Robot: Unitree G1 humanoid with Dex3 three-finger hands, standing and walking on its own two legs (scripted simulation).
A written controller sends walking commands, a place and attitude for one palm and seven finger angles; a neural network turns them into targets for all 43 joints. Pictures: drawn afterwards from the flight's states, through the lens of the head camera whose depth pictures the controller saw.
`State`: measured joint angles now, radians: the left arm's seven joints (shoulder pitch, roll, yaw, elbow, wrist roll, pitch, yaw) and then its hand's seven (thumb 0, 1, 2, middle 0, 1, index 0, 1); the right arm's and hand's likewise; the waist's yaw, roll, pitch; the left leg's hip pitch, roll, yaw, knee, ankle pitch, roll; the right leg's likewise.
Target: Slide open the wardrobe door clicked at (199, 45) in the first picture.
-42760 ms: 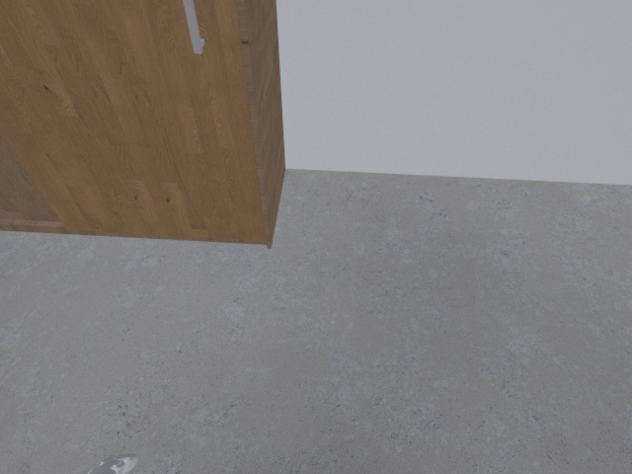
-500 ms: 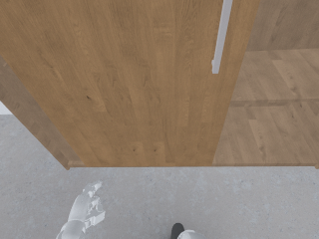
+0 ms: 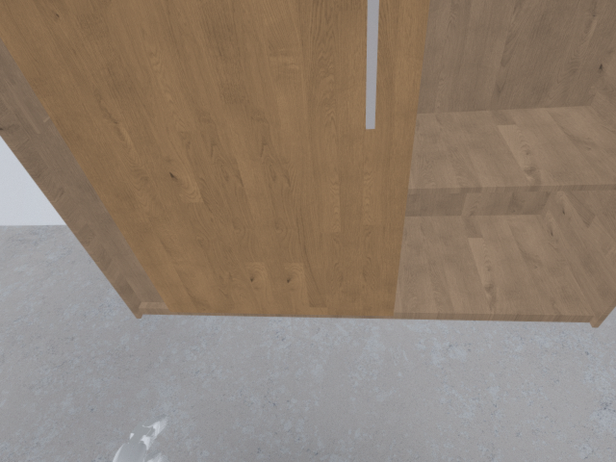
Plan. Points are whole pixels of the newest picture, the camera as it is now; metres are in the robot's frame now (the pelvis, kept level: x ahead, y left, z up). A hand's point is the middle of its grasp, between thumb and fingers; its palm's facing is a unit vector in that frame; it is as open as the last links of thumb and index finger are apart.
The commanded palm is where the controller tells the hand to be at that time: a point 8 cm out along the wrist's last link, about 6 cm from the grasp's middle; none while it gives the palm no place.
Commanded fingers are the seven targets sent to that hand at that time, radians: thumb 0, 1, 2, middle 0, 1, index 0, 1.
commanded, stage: stop stepping back and stand still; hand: right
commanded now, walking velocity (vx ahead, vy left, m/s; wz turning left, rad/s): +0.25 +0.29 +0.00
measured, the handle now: (371, 45) +0.75 -0.10 +0.24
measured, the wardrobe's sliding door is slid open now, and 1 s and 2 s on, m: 0.68 0.68 0.68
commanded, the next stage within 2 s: let the arm hang, fingers relaxed in 1.90 s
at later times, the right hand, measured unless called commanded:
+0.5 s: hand out of the picture +0.19 -0.29 +0.18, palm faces +0.53 +0.79 -0.32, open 7.4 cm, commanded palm +0.14 -0.31 +0.20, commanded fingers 0.00 -0.90 -0.90 0.20 0.30 0.20 0.30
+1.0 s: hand (605, 270) +0.27 -0.30 +0.16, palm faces +0.48 +0.77 -0.42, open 7.4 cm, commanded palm +0.21 -0.32 +0.20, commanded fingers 0.00 -0.90 -0.90 0.20 0.30 0.20 0.30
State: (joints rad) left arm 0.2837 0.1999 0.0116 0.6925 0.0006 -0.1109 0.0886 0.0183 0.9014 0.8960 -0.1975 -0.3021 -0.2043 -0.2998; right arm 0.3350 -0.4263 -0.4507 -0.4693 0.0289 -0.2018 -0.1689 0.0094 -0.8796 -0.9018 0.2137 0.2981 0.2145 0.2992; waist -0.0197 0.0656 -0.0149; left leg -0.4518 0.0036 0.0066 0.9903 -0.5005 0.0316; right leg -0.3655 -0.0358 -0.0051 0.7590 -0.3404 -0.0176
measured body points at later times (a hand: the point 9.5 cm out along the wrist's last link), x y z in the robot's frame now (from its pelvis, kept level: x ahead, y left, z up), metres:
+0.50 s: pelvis +0.00 -0.01 +0.01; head -0.01 -0.03 +0.46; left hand +0.16 +0.24 -0.07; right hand +0.16 -0.33 +0.20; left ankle -0.11 +0.09 -0.71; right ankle +0.05 -0.14 -0.70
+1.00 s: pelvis +0.07 -0.02 +0.02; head +0.08 -0.02 +0.47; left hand +0.21 +0.22 -0.08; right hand +0.24 -0.34 +0.18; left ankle +0.01 +0.08 -0.71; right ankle +0.06 -0.14 -0.71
